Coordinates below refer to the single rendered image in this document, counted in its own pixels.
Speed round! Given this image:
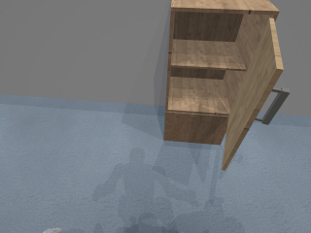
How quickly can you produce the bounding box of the handle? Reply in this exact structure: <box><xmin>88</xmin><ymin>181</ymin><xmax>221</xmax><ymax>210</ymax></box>
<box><xmin>255</xmin><ymin>87</ymin><xmax>290</xmax><ymax>125</ymax></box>

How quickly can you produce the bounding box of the cupboard door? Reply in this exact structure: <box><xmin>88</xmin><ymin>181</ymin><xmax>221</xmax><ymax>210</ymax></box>
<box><xmin>222</xmin><ymin>17</ymin><xmax>284</xmax><ymax>171</ymax></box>

